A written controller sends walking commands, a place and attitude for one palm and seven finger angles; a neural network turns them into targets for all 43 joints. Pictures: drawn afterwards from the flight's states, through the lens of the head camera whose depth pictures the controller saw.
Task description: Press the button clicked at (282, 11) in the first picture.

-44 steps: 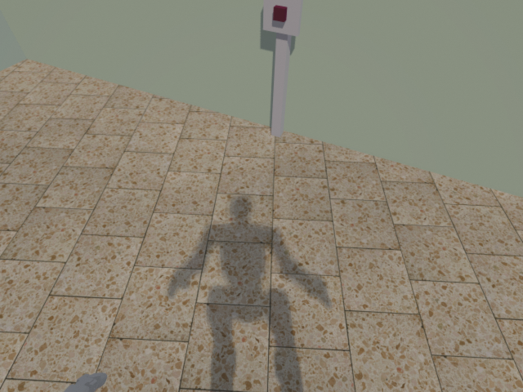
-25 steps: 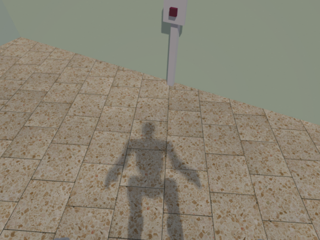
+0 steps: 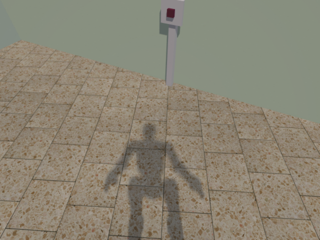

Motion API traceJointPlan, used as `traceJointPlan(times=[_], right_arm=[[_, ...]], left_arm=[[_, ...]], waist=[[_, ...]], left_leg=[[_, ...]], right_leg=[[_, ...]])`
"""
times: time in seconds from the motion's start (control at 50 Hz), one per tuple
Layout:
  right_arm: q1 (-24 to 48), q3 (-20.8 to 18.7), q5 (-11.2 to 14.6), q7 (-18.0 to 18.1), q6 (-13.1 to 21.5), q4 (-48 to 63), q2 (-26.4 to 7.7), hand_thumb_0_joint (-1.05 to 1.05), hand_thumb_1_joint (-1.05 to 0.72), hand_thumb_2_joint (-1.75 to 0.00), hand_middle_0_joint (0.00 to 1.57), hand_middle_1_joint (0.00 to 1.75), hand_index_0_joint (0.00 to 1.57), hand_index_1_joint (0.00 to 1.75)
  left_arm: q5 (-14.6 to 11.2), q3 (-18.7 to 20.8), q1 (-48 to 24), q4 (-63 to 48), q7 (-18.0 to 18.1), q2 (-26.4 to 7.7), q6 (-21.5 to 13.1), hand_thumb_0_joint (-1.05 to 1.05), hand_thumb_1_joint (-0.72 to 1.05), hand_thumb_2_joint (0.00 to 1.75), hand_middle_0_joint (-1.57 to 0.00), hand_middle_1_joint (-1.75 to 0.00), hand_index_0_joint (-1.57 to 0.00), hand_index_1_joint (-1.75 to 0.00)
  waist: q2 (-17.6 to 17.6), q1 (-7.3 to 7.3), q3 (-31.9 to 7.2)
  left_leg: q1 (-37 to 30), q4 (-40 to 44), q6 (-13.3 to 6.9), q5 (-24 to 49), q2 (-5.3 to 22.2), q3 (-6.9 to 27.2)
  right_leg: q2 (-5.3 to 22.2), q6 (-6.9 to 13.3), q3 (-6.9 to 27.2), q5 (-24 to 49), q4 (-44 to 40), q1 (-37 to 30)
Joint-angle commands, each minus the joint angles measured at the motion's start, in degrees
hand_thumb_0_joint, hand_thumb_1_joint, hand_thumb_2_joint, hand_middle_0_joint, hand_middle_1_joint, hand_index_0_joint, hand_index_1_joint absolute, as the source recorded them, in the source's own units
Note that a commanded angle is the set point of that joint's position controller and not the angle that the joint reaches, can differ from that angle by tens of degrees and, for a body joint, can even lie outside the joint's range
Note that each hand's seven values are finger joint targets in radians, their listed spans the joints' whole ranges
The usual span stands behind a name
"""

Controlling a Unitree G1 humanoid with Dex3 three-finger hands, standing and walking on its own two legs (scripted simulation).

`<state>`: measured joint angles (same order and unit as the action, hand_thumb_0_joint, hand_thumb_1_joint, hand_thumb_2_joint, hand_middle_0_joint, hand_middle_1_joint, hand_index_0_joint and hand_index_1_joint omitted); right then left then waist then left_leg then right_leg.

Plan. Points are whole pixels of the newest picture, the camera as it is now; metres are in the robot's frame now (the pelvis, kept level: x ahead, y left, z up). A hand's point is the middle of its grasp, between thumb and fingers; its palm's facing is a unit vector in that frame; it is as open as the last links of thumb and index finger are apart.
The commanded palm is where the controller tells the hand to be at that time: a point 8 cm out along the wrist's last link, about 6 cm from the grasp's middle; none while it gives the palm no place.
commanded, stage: look at it before walking up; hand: left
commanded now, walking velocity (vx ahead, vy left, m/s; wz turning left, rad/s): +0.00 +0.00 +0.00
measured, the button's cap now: (170, 12) +1.67 +0.00 -0.05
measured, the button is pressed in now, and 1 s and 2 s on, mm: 0 0 0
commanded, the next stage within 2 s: walk to a spot facing it in 0.56 s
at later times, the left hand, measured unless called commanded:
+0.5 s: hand out of the picture +0.07 +0.25 -0.16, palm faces -0.04 -0.94 -0.33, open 7.4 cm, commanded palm none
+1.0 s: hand out of the picture +0.03 +0.22 -0.20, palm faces +0.08 -0.98 -0.17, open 7.4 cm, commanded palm none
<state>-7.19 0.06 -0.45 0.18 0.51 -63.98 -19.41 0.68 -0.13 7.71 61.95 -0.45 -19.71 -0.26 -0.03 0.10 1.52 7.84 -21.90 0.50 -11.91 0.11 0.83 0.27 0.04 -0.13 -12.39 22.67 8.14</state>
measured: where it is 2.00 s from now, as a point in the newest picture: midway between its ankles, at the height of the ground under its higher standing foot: (150, 205)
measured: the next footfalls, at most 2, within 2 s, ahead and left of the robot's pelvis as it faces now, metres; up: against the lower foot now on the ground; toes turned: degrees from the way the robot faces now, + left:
right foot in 1.44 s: +0.42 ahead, -0.05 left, +0.00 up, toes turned -3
left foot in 1.92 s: +0.58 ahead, +0.21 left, +0.00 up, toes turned +20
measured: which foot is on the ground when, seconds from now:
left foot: down 0.00-1.00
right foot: down 0.00-0.98, up 1.00-1.00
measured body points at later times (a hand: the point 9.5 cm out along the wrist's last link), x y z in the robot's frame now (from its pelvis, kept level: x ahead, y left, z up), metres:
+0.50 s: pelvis +0.00 +0.00 +0.00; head +0.01 +0.00 +0.45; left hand +0.07 +0.30 -0.13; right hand +0.07 -0.30 -0.13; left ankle +0.00 +0.13 -0.74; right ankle +0.00 -0.12 -0.74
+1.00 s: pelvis +0.07 +0.03 -0.02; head +0.06 +0.06 +0.43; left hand +0.02 +0.28 -0.18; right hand +0.08 -0.22 -0.16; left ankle +0.03 +0.12 -0.75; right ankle +0.00 -0.12 -0.74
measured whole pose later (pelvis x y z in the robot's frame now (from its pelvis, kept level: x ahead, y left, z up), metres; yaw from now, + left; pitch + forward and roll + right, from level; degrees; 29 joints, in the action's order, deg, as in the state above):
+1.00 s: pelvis +0.07 +0.03 -0.02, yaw +3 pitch -1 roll -1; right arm -17.7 -0.2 -1.1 -0.7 0.8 -64.1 -11.6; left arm 1.3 1.1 20.7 63.1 -0.7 -13.3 -0.5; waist -2.5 -0.7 -1.1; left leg 12.2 -33.9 -1.8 -19.5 0.4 -4.1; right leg 2.9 -0.9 -2.7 -22.4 31.0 7.1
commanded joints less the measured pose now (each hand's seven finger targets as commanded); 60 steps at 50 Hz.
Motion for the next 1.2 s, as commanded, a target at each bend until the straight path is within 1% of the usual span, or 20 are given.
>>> traceJointPlan(times=[0.0,0.26,0.36,0.62,0.64,0.66,0.7,0.76,0.82,0.84,0.88,0.92,0.94,0.96,0.98,1.0,1.04,1.06,1.1,1.18], right_arm=[[3.5,-2.2,-0.1,0.5,1.3,4.1,-12.0,0.00,-0.90,-0.90,0.20,0.30,0.20,0.30],[3.2,-2.2,-0.1,0.4,1.3,3.8,-11.9,0.00,-0.90,-0.90,0.20,0.30,0.20,0.30],[3.0,-2.2,-0.1,0.5,1.5,3.7,-12.0,0.00,-0.90,-0.90,0.20,0.30,0.20,0.30],[3.3,-2.1,0.1,0.6,1.5,3.5,-12.1,0.00,-0.90,-0.90,0.20,0.30,0.20,0.30],[3.4,-2.1,0.1,0.6,1.5,3.4,-12.2,0.00,-0.90,-0.90,0.20,0.30,0.20,0.30],[1.9,-1.1,-0.2,0.4,1.0,2.5,-7.8,0.00,-0.90,-0.90,0.20,0.30,0.20,0.30],[-1.6,-0.3,-0.6,0.0,0.0,1.8,-4.2,0.00,-0.90,-0.90,0.20,0.30,0.20,0.30],[-2.4,-0.7,-1.1,-0.3,-0.5,2.6,-4.1,0.00,-0.90,-0.90,0.20,0.30,0.20,0.30],[-3.0,-0.9,-1.0,-0.4,-0.2,4.4,-1.9,0.00,-0.90,-0.90,0.20,0.30,0.20,0.30],[-2.8,-1.2,-1.0,-0.5,0.2,5.0,-1.5,0.00,-0.90,-0.90,0.20,0.30,0.20,0.30],[-3.8,-1.4,-0.7,-0.7,0.9,5.7,-0.8,0.00,-0.90,-0.90,0.20,0.30,0.20,0.30],[-8.9,-1.6,-0.4,-0.8,1.7,4.5,0.9,0.00,-0.90,-0.90,0.20,0.30,0.20,0.30],[-14.4,-1.8,-0.3,-0.6,2.2,2.7,0.6,0.00,-0.90,-0.90,0.20,0.30,0.20,0.30],[-21.4,-3.1,-1.0,0.0,2.6,0.3,-3.6,0.00,-0.90,-0.90,0.20,0.30,0.20,0.30],[-27.9,-3.9,-1.1,0.5,2.7,-1.5,-6.2,0.00,-0.90,-0.90,0.20,0.30,0.20,0.30],[-28.4,-3.4,-0.9,0.9,2.5,-1.8,-4.6,0.00,-0.90,-0.90,0.20,0.30,0.20,0.30],[-25.5,-2.3,-0.6,1.5,3.3,-0.8,0.0,0.00,-0.90,-0.90,0.20,0.30,0.20,0.30],[-24.5,-2.2,-0.6,1.7,3.9,-0.5,0.9,0.00,-0.90,-0.90,0.20,0.30,0.20,0.30],[-24.4,-2.0,-0.3,2.0,4.6,-1.0,2.3,0.00,-0.90,-0.90,0.20,0.30,0.20,0.30],[-26.1,-1.8,0.0,2.3,5.2,-2.3,4.9,0.00,-0.90,-0.90,0.20,0.30,0.20,0.30]], left_arm=[[-0.1,2.2,-2.3,-3.5,1.0,-11.8,-1.2,0.00,0.90,0.90,-0.20,-0.30,-0.20,-0.30],[0.0,2.1,-2.3,-3.4,0.9,-11.7,-1.1,0.00,0.90,0.90,-0.20,-0.30,-0.20,-0.30],[-0.1,2.1,-1.8,-3.2,0.9,-11.6,-1.3,0.00,0.90,0.90,-0.20,-0.30,-0.20,-0.30],[-0.1,2.0,-1.8,-2.8,1.0,-11.7,-1.3,0.00,0.90,0.90,-0.20,-0.30,-0.20,-0.30],[-0.1,2.0,-1.9,-2.7,1.0,-11.7,-1.2,0.00,0.90,0.90,-0.20,-0.30,-0.20,-0.30],[-0.2,1.1,0.3,-1.7,1.2,-7.4,-0.7,0.00,0.90,0.90,-0.20,-0.30,-0.20,-0.30],[0.2,0.4,4.0,-0.6,1.2,-4.3,0.3,0.00,0.90,0.90,-0.20,-0.30,-0.20,-0.30],[0.7,1.4,6.2,-1.1,0.4,-5.7,0.7,0.00,0.90,0.90,-0.20,-0.30,-0.20,-0.30],[0.7,2.7,11.0,-1.3,0.5,-7.6,0.2,0.00,0.90,0.90,-0.20,-0.30,-0.20,-0.30],[0.6,3.0,11.9,-1.4,0.7,-7.5,-0.3,0.00,0.90,0.90,-0.20,-0.30,-0.20,-0.30],[0.7,3.4,12.5,-1.7,0.8,-6.7,-1.3,0.00,0.90,0.90,-0.20,-0.30,-0.20,-0.30],[0.6,3.3,10.6,-2.3,0.8,-5.0,-1.5,0.00,0.90,0.90,-0.20,-0.30,-0.20,-0.30],[0.4,3.1,9.5,-2.7,0.8,-2.9,-1.3,0.00,0.90,0.90,-0.20,-0.30,-0.20,-0.30],[0.0,2.4,9.0,-3.7,0.3,0.9,-1.2,0.00,0.90,0.90,-0.20,-0.30,-0.20,-0.30],[0.4,1.6,4.6,-6.3,0.4,2.9,-1.7,0.00,0.90,0.90,-0.20,-0.30,-0.20,-0.30],[1.0,2.2,2.0,-7.0,0.9,1.0,-1.9,0.00,0.90,0.90,-0.20,-0.30,-0.20,-0.30],[0.9,2.5,2.3,-5.9,0.1,2.8,-2.3,0.00,0.90,0.90,-0.20,-0.30,-0.20,-0.30],[0.9,2.5,3.0,-5.2,-0.2,3.7,-2.4,0.00,0.90,0.90,-0.20,-0.30,-0.20,-0.30],[0.8,2.5,4.6,-4.6,-0.7,5.2,-2.0,0.00,0.90,0.90,-0.20,-0.30,-0.20,-0.30],[0.8,2.5,2.4,-5.6,-1.0,7.0,-1.1,0.00,0.90,0.90,-0.20,-0.30,-0.20,-0.30]], waist=[[-1.0,-0.34,-2.0],[-0.2,-0.19,-1.5],[0.0,-0.17,-3.8],[0.1,-0.24,-3.2],[0.2,-0.34,-2.9],[0.2,-0.38,-3.8],[-0.4,-0.66,-2.7],[-3.2,-1.33,3.7],[-10.3,-2.39,5.4],[-10.2,-2.47,6.1],[-8.4,-1.70,5.5],[-5.7,1.03,3.9],[-1.4,3.19,3.0],[12.1,5.55,2.0],[18.5,7.22,4.6],[14.8,6.80,7.5],[4.9,4.90,9.3],[3.2,3.81,8.1],[4.1,2.34,5.9],[6.7,1.52,7.2]], left_leg=[[0.6,3.1,-2.1,5.9,6.2,5.2],[1.1,3.9,-2.0,3.7,6.2,5.4],[-0.3,3.2,-2.0,6.5,6.5,5.3],[-0.6,3.8,-2.0,9.2,6.9,5.3],[-0.4,4.1,-2.0,8.9,6.8,5.3],[-0.3,3.7,-1.6,6.4,6.6,4.9],[1.8,2.4,-1.4,-4.9,5.4,4.5],[10.8,-0.2,-1.8,-18.5,3.1,3.9],[17.6,-13.0,-1.3,-14.4,0.6,-2.0],[18.8,-16.0,-1.3,-13.4,1.4,-2.4],[18.9,-15.9,-1.5,-13.1,3.0,-2.5],[8.8,-7.1,-1.8,-9.4,2.9,-4.2],[-0.7,-1.6,-2.4,-6.9,3.4,-2.1],[-9.0,4.6,-6.3,-9.2,12.1,12.9],[-12.6,11.3,-10.6,-5.3,21.2,26.2],[-10.9,10.8,-12.3,-2.1,22.4,26.9],[-9.9,9.6,-13.0,9.8,20.6,21.5],[-10.1,9.3,-12.1,15.3,18.9,17.5],[-10.5,9.2,-10.5,20.9,15.7,10.7],[-9.5,11.6,-8.7,22.7,11.9,4.7]], right_leg=[[7.0,1.8,6.3,4.1,-5.1,0.9],[6.7,1.6,6.7,0.9,-5.8,2.0],[6.9,1.7,6.5,4.8,-5.2,0.6],[6.8,1.5,5.6,8.4,-4.6,-0.6],[6.8,1.5,5.6,7.9,-4.7,-0.6],[6.9,0.8,5.1,4.6,-5.0,-1.2],[6.1,0.4,5.2,-9.0,-4.4,0.1],[7.1,2.0,8.3,-22.8,-6.5,2.5],[14.2,6.3,16.6,-28.8,-12.2,-0.1],[16.3,7.9,18.3,-26.6,-13.1,-0.6],[17.3,9.4,16.2,-17.4,-10.7,-2.2],[14.8,7.6,8.8,-10.6,-4.2,2.5],[10.4,5.0,3.1,-9.4,2.6,8.7],[3.1,1.4,-4.3,-9.4,18.7,18.9],[-0.8,0.0,-6.5,-21.0,32.3,30.3],[2.3,0.7,-1.4,-20.0,38.8,33.5],[5.7,0.6,-0.1,-12.9,43.0,35.2],[6.2,0.1,-0.5,-10.7,43.3,34.0],[6.3,-0.8,-2.1,-6.8,42.4,31.9],[5.7,-1.7,-5.0,0.1,38.6,33.4]])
